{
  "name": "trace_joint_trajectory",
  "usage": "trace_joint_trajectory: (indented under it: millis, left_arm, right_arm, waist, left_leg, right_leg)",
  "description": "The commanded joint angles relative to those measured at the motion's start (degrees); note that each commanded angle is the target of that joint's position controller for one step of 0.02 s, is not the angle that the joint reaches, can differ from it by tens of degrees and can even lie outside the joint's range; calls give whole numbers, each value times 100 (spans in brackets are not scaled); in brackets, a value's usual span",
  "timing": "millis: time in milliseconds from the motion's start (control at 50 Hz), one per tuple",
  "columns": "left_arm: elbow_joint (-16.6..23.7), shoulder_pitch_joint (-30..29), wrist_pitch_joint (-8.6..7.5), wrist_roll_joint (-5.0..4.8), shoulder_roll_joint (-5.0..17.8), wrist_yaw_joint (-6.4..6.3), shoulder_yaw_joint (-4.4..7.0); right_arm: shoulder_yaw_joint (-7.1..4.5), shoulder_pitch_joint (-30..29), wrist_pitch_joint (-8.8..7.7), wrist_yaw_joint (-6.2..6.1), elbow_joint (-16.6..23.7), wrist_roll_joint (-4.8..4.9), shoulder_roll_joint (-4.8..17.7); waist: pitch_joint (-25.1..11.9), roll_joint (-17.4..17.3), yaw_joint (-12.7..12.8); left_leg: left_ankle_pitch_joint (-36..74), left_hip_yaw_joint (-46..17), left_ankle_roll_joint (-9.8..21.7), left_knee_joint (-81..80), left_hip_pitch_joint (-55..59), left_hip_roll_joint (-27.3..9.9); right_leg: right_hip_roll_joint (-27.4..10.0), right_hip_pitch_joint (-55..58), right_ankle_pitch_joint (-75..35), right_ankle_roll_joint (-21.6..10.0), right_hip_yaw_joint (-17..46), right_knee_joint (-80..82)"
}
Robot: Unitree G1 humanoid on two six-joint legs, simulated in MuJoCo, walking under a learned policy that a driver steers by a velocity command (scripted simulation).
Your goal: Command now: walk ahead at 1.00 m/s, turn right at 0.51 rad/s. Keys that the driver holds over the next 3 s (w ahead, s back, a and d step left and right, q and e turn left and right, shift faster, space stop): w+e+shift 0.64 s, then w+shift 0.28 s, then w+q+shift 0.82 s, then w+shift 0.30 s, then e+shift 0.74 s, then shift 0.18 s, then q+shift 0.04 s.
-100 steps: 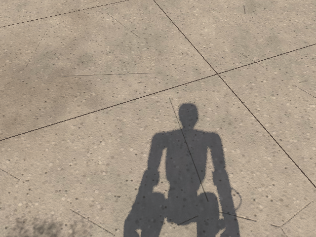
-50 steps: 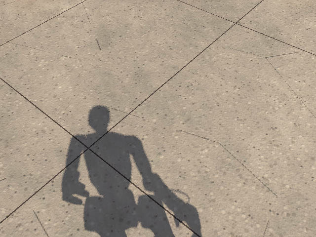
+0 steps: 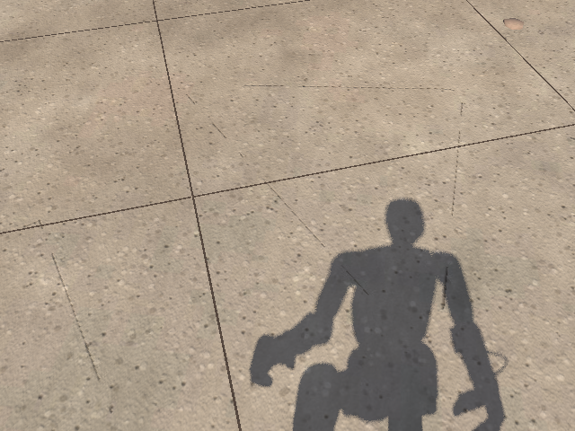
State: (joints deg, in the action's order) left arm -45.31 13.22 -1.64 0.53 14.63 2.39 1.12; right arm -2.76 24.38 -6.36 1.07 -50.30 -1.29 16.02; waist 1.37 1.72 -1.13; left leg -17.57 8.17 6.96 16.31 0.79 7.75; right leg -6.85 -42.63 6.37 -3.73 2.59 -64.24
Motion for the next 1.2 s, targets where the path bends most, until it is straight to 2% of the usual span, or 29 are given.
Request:
trace_joint_trajectory:
  millis: [20,120,180,200,220,240,260,280,300,340,420,540,580,620,640,660,680,720,800,900,960,1000,1040,1060,1080,1100,1120,1140,1200]
  left_arm:
    - [382,-497,-66,-37,191,96,20]
    - [461,-723,-104,10,380,225,14]
    - [-167,1635,-6,27,1049,114,299]
    - [-444,2745,9,9,1316,10,482]
    - [-504,2312,89,-158,1471,-85,597]
    - [-229,1662,119,68,2079,-89,679]
    - [1,1486,116,56,1689,-126,659]
    - [-85,1333,101,64,1211,-187,547]
    - [-142,1145,50,59,1039,-198,494]
    - [-65,903,-125,22,1009,-239,433]
    - [37,923,-317,-33,1162,-179,484]
    - [35,1301,-274,-85,1340,-154,627]
    - [121,1073,-284,-55,1506,-193,666]
    - [256,517,-356,2,1658,-144,681]
    - [451,380,-431,39,819,-165,451]
    - [816,1238,-413,-272,312,-126,242]
    - [525,872,-286,-50,797,-194,237]
    - [569,164,-216,145,889,-64,259]
    - [906,-281,-55,232,437,113,74]
    - [1441,-1486,-100,197,561,260,-68]
    - [1526,-1862,-155,174,481,323,-150]
    - [1415,-1541,-186,222,654,187,-85]
    - [830,386,-220,291,1024,-13,129]
    - [618,1222,-225,412,1491,-152,300]
    - [660,1287,-282,546,1960,-228,422]
    - [722,1301,-227,335,1713,-238,420]
    - [570,803,-259,279,1314,-241,326]
    - [495,508,-311,240,1029,-213,279]
    - [285,424,-454,131,548,-191,179]
  right_arm:
    - [-11,-420,-236,15,352,56,329]
    - [-27,-132,-216,-264,221,70,826]
    - [-169,-765,101,-450,444,-104,1281]
    - [-225,-1218,189,-414,547,-111,1379]
    - [-21,-1543,85,-247,703,-206,523]
    - [143,-764,-45,-184,1353,25,184]
    - [220,-1071,-195,-167,1439,-77,443]
    - [209,-1269,-266,-123,1435,-83,598]
    - [222,-1398,-224,-118,1480,-158,564]
    - [290,-1297,85,-99,1446,-351,486]
    - [405,-2335,256,-3,1938,-221,344]
    - [412,-3099,168,-12,2256,-32,376]
    - [267,-2463,129,-91,2082,-29,707]
    - [-8,-330,71,-263,1582,-32,1242]
    - [-164,983,57,-384,1372,-192,1626]
    - [-269,236,98,-319,1437,-326,2071]
    - [-228,-450,149,-260,1591,-265,1368]
    - [-78,-666,163,-178,1387,-222,678]
    - [8,-132,-54,-66,706,-58,405]
    - [-32,-102,-128,-9,503,22,659]
    - [-64,244,-107,18,257,84,942]
    - [-117,353,-67,-10,145,82,1291]
    - [-148,249,32,-92,107,103,1511]
    - [-58,285,31,-78,233,97,1165]
    - [143,1030,39,-33,475,215,68]
    - [11,447,81,-69,581,241,695]
    - [-45,-174,114,-66,688,217,792]
    - [13,-257,129,-17,658,173,584]
    - [14,-7,424,104,417,43,260]
  waist:
    - [666,-308,132]
    - [223,-602,250]
    - [-897,-933,1529]
    - [-1127,-587,2165]
    - [-568,1014,1629]
    - [-1480,1596,627]
    - [-1526,300,855]
    - [-568,-546,539]
    - [-120,-841,223]
    - [268,-894,-124]
    - [563,-407,113]
    - [101,182,719]
    - [-341,195,381]
    - [-1465,72,-833]
    - [-2256,-892,-1181]
    - [-2848,-3011,-213]
    - [-1838,-1664,-273]
    - [-735,-358,-253]
    - [-82,-672,57]
    - [484,-441,88]
    - [625,-447,56]
    - [195,-641,296]
    - [-893,-761,1286]
    - [-1509,-433,1544]
    - [-2494,1159,767]
    - [-2654,577,1084]
    - [-1291,226,813]
    - [-628,156,571]
    - [-94,249,59]
  left_leg:
    - [3521,89,-285,-1162,-1102,-1288]
    - [7292,613,-698,-468,296,-1601]
    - [8783,465,-725,2686,138,-1943]
    - [7080,492,-650,5116,-753,-1624]
    - [-54,230,-626,7429,-2880,-374]
    - [-1247,-909,-902,8783,-4979,-190]
    - [-772,-1502,-735,8286,-5346,-511]
    - [-269,-1537,-647,7372,-5162,-853]
    - [-188,-1474,-687,6690,-4769,-1086]
    - [-249,-1366,-871,6015,-4092,-1335]
    - [907,-899,-1098,3784,-3335,-1464]
    - [2197,-863,-900,1564,-2744,-915]
    - [1661,-937,-799,1233,-1733,-661]
    - [706,-1140,-605,1490,643,-979]
    - [-1447,-2553,-512,1396,2006,-2399]
    - [-2819,-6170,165,-90,2577,-3658]
    - [-3650,-5920,252,-275,1753,-3267]
    - [-1582,-3908,157,-152,375,-2656]
    - [189,-2497,100,-512,-510,-2249]
    - [1641,-835,-12,-1346,-1165,-1846]
    - [3010,-684,58,-1719,-1200,-1970]
    - [5724,-583,28,-711,-464,-2032]
    - [6266,-532,-97,1862,-799,-1915]
    - [4245,-558,-129,3759,-2041,-1574]
    - [-1121,-925,-174,6079,-3789,-856]
    - [-677,-1330,-55,6665,-4179,-835]
    - [79,-1292,-47,6416,-4497,-1105]
    - [372,-1224,-87,6054,-4384,-1302]
    - [417,-1221,-239,5748,-3796,-1569]
  right_leg:
    - [96,399,-1175,-137,-505,1012]
    - [901,1335,-1616,-518,-1427,2495]
    - [1362,3608,-294,-868,-1233,2407]
    - [1126,4731,76,-1234,-649,2934]
    - [669,5435,-273,-1333,213,2772]
    - [-516,6708,311,-2702,3380,3573]
    - [-849,6500,1765,-2643,4461,4786]
    - [-736,5302,2188,-2213,4123,5227]
    - [-489,4328,1827,-1929,3628,5295]
    - [48,2979,1225,-1719,2779,5399]
    - [695,1796,120,-1510,1896,5684]
    - [634,3332,-1918,-932,2013,4939]
    - [606,3632,-2992,-683,2109,4121]
    - [896,2919,-3001,-443,1853,1684]
    - [1221,1924,120,-485,1360,-295]
    - [1621,333,2298,-285,714,-1595]
    - [1019,-271,1604,-364,569,-1868]
    - [658,-69,927,-262,358,-1298]
    - [463,-112,1066,-159,562,-601]
    - [555,304,-325,-73,-107,1518]
    - [584,1471,-716,-274,-680,2462]
    - [914,2134,-149,-376,-781,2727]
    - [1062,4365,260,-445,-570,3109]
    - [74,5825,1361,-458,432,3070]
    - [-1855,7207,2774,-739,3237,3585]
    - [-1944,6601,3298,-712,4247,4599]
    - [-1520,5582,2801,-623,3102,4703]
    - [-1294,4758,1906,-580,2346,4856]
    - [-883,3586,687,-364,858,5307]
